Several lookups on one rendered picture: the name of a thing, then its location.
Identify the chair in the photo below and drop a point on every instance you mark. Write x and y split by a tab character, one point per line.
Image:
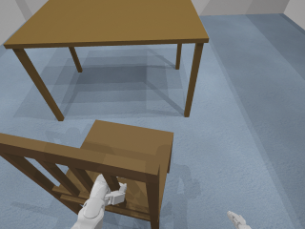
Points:
137	156

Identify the left robot forearm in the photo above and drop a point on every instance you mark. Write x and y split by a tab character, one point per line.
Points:
91	215

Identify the table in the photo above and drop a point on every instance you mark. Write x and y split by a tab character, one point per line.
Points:
99	23

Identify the robot left hand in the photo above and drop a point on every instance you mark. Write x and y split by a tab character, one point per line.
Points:
101	189

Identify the robot right hand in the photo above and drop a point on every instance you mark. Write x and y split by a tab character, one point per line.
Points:
238	221

